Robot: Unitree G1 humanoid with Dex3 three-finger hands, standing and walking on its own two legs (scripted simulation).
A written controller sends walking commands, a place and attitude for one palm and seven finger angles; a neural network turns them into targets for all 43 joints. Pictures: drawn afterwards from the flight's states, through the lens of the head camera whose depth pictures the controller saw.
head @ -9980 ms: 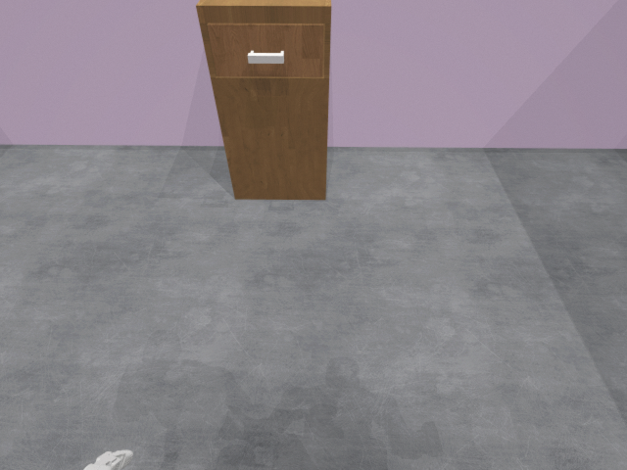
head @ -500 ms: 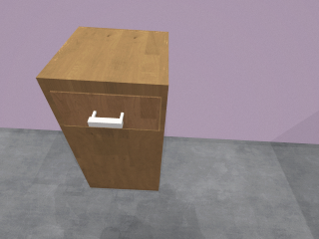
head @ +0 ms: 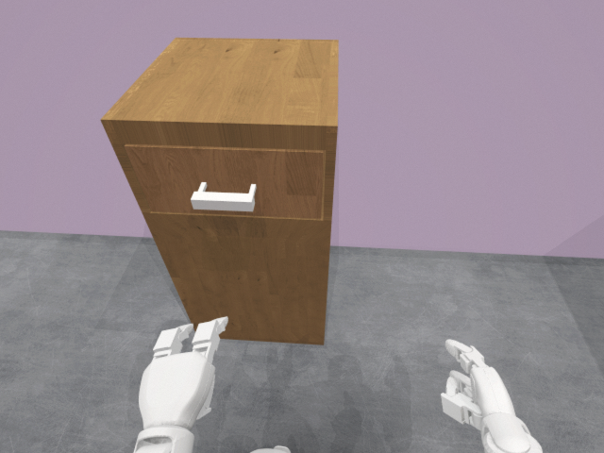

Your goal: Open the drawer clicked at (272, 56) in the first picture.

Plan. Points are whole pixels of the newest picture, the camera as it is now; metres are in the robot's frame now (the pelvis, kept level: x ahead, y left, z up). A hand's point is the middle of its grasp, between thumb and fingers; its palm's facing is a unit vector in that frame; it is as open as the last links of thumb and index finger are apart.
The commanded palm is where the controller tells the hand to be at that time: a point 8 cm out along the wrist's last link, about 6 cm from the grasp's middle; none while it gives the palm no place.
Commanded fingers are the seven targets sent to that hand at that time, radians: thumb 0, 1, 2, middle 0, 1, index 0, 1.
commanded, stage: raise the hand with hooked fingers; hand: left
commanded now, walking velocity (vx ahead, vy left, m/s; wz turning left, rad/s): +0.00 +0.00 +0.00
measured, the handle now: (225, 194) +0.59 +0.24 -0.02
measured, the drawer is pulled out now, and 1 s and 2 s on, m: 0.00 0.00 0.00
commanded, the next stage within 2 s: move the hooked fingers above the handle in 1.46 s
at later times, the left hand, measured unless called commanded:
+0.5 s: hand (176, 301) +0.30 +0.22 +0.04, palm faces +0.04 -0.12 -0.99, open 11.6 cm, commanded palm +0.27 +0.23 +0.11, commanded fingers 0.00 -0.22 0.42 -0.28 -1.02 -0.28 -1.02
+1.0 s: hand (163, 215) +0.38 +0.25 +0.12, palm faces +0.11 -0.06 -0.99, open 13.8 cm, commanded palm +0.35 +0.25 +0.17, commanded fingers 0.00 -0.50 0.30 -0.30 -1.20 -0.30 -1.20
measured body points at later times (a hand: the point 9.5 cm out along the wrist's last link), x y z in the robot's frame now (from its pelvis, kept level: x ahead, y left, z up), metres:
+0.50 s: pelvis +0.07 +0.01 +0.02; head +0.09 -0.01 +0.47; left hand +0.29 +0.23 +0.09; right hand +0.26 -0.20 -0.08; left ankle +0.08 +0.05 -0.69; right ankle +0.06 -0.09 -0.69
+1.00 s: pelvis +0.09 +0.00 +0.04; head +0.11 -0.03 +0.49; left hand +0.37 +0.25 +0.17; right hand +0.32 -0.20 -0.06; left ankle +0.08 +0.05 -0.69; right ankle +0.06 -0.09 -0.69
